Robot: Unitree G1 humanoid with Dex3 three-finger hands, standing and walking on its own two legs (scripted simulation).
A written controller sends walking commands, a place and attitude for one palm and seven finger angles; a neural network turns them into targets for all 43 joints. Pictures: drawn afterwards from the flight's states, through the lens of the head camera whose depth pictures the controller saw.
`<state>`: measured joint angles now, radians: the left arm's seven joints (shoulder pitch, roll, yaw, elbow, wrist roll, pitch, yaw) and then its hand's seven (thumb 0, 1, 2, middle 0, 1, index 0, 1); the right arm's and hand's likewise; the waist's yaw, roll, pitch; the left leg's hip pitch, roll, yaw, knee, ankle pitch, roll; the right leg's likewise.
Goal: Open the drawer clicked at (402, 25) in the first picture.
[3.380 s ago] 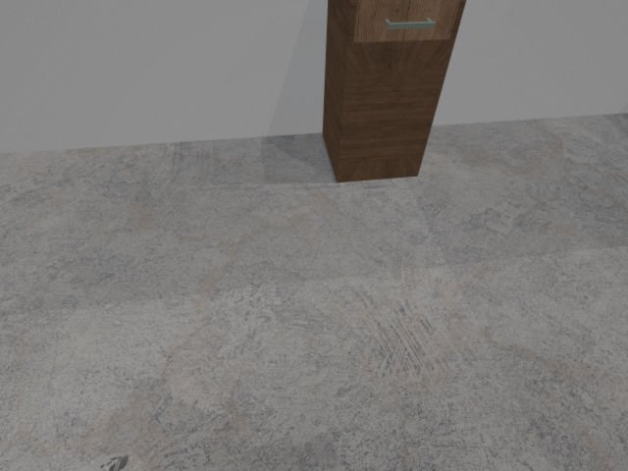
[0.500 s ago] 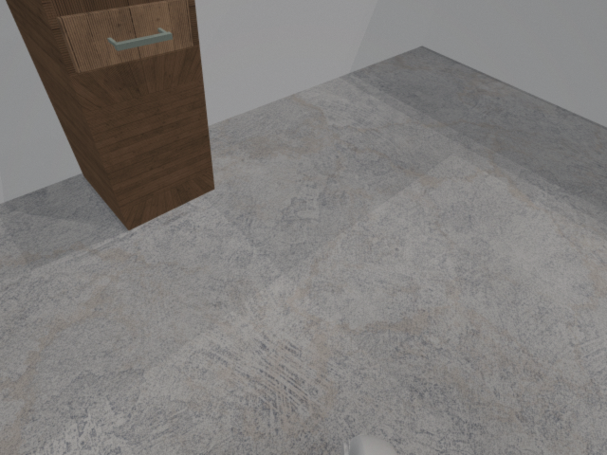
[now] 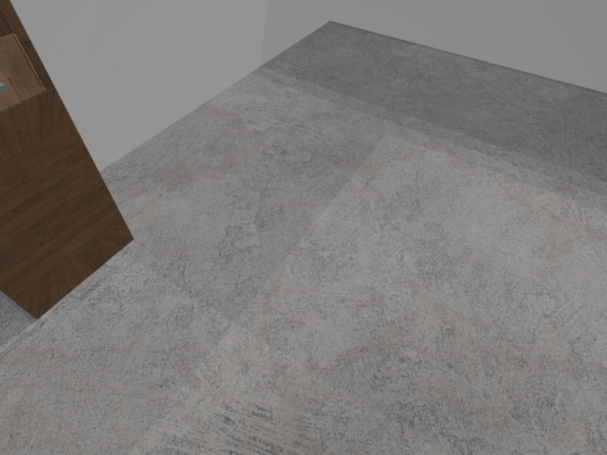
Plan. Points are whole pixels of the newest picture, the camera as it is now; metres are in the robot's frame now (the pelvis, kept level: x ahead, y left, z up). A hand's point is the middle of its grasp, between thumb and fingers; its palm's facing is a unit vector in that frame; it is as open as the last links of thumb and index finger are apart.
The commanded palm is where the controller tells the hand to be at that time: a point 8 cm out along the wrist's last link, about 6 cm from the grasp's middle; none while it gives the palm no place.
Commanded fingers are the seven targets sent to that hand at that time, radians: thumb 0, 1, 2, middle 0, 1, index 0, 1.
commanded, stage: walk to a spot facing it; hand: left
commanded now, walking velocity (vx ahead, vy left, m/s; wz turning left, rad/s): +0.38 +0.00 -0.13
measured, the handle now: out of the picture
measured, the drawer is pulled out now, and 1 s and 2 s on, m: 0.00 0.00 0.00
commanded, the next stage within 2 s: turn to face it in 1.06 s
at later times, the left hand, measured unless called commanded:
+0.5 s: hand (168, 436) +0.18 +0.21 -0.18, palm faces -0.02 -0.99 -0.13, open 7.4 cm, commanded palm none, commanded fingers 0.00 0.90 0.90 -0.20 -0.30 -0.20 -0.30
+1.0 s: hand (248, 250) +0.53 +0.13 -0.15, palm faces -0.15 -0.96 -0.22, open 7.3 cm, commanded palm none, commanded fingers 0.00 0.90 0.90 -0.20 -0.30 -0.20 -0.30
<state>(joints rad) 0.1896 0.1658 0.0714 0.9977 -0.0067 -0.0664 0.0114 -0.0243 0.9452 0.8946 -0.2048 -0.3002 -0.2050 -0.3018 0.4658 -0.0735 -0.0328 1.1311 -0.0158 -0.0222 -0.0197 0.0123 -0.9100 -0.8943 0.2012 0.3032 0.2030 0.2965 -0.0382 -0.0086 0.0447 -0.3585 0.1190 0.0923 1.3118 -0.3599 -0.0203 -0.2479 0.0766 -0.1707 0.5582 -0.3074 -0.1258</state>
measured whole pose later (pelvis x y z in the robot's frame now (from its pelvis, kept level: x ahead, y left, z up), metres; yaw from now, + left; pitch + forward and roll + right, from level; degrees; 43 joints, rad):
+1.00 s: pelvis +0.43 -0.04 +0.01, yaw -12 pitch -1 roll +0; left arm 0.23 0.15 0.06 1.04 0.02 -0.08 0.00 0.01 0.92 0.90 -0.20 -0.30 -0.20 -0.30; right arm 0.35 -0.16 -0.06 1.13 -0.02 -0.01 0.00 0.01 -0.91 -0.89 0.20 0.30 0.20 0.30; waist -0.02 0.04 0.04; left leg -0.40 0.13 0.09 1.18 -0.36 -0.01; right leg -0.27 -0.04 -0.16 0.54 -0.26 -0.04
